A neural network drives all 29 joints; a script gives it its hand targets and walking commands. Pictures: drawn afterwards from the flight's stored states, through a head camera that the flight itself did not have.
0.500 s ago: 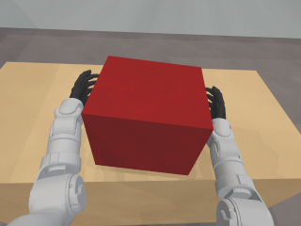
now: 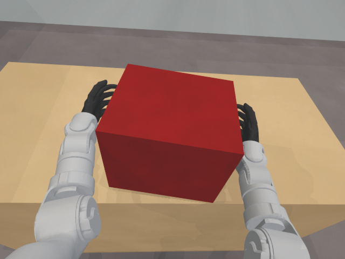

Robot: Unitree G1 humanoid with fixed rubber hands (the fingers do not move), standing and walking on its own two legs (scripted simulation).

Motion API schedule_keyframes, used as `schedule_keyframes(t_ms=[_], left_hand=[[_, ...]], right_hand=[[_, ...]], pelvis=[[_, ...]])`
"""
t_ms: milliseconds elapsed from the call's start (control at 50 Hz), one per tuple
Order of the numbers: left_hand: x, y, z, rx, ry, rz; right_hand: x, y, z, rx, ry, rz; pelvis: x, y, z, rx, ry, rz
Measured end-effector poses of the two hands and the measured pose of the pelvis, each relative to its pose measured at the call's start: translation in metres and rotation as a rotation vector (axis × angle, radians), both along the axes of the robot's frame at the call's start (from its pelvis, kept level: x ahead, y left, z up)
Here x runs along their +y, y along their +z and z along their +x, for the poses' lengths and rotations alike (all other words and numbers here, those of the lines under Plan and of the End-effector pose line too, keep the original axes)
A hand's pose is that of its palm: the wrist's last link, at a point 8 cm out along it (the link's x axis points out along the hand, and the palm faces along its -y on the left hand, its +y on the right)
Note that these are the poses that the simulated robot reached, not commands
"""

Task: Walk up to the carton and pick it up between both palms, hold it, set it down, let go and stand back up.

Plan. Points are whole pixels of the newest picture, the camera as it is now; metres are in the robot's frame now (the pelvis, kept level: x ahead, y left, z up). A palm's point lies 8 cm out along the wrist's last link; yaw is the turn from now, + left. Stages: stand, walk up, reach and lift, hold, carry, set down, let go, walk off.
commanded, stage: set down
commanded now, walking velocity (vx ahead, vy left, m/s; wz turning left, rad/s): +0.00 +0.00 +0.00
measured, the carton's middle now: (170, 134) +0.40 +0.04 +0.04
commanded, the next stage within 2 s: none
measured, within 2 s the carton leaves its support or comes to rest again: rests again in 0.08 s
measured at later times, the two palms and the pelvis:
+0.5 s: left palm (94, 117) +0.39 +0.23 +0.09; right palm (248, 137) +0.38 -0.14 +0.09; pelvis +0.00 +0.00 +0.00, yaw +0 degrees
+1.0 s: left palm (94, 117) +0.39 +0.23 +0.09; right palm (248, 138) +0.38 -0.14 +0.09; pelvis +0.00 +0.00 +0.00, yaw +0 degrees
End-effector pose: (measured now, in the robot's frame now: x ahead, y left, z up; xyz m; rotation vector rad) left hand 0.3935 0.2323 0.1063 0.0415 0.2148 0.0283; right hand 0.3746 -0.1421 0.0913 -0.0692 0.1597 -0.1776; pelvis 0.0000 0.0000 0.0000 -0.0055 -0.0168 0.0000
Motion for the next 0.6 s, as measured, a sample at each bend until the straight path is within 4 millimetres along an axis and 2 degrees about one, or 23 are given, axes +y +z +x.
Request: schedule_keyframes(t_ms=[300,600], left_hand=[[-0.001,-0.012,0.001,-0.011,-0.001,0.001],[-0.001,-0.016,-0.001,-0.018,-0.007,0.003]], right_hand=[[-0.002,-0.002,0.004,-0.02,0.005,-0.016],[-0.002,-0.005,0.003,-0.041,0.003,-0.024]], pelvis=[[-0.003,0.0,0.005,-0.004,-0.001,0.001],[-0.004,0.0,0.004,-0.002,0.003,0.002]])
